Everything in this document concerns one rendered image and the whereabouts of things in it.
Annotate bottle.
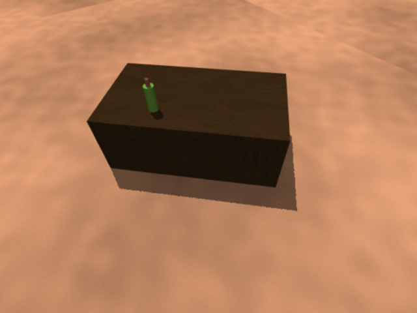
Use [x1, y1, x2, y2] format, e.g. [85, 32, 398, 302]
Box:
[143, 78, 159, 112]

